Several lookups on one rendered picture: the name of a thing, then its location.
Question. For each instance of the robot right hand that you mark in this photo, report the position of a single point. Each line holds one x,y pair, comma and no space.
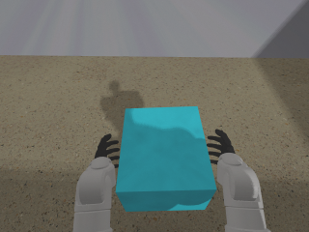
225,147

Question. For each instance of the right robot forearm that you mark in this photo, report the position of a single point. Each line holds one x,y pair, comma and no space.
242,195

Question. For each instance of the left robot forearm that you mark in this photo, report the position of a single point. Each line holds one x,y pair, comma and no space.
93,197

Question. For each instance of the robot left hand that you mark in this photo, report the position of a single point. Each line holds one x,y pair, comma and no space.
102,152

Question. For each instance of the carton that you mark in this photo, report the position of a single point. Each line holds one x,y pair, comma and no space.
164,162

